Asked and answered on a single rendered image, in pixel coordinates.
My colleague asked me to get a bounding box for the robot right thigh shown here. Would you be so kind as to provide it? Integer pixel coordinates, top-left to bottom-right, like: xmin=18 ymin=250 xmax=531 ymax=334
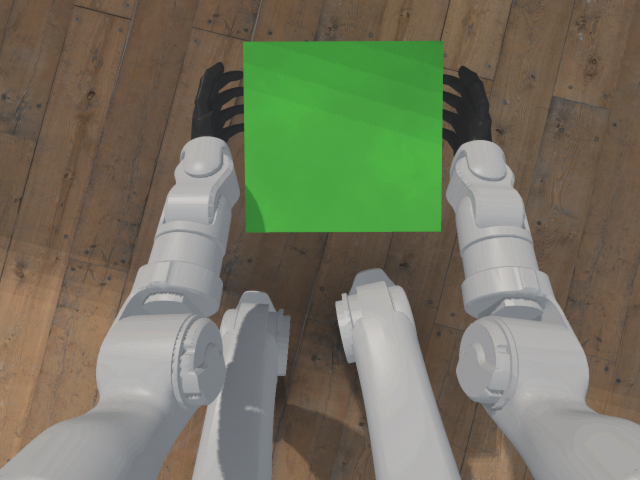
xmin=335 ymin=281 xmax=461 ymax=480

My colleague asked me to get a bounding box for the robot left upper arm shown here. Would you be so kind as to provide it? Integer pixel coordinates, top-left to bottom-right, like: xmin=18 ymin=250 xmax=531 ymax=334
xmin=0 ymin=313 xmax=226 ymax=480

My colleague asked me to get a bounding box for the right robot forearm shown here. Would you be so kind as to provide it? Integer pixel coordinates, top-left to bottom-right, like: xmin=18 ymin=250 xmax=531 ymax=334
xmin=446 ymin=140 xmax=589 ymax=393

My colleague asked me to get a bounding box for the carton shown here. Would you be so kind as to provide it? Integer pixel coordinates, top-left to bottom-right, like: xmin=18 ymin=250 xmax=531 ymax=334
xmin=243 ymin=41 xmax=444 ymax=233

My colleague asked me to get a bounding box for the robot right upper arm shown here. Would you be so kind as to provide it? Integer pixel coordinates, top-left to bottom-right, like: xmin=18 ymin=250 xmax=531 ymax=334
xmin=456 ymin=316 xmax=640 ymax=480

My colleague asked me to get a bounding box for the right robot hand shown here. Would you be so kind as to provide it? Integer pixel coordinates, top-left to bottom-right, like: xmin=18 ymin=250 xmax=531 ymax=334
xmin=442 ymin=66 xmax=492 ymax=156

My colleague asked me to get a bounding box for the left robot forearm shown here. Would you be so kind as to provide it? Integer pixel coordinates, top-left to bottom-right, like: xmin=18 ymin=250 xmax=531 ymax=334
xmin=96 ymin=136 xmax=240 ymax=391

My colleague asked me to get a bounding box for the left robot shin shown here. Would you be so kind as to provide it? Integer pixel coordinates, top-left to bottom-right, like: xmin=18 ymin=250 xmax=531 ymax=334
xmin=220 ymin=291 xmax=276 ymax=338

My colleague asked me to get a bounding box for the left robot hand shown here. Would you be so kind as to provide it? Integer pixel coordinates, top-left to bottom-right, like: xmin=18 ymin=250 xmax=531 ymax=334
xmin=191 ymin=62 xmax=244 ymax=143

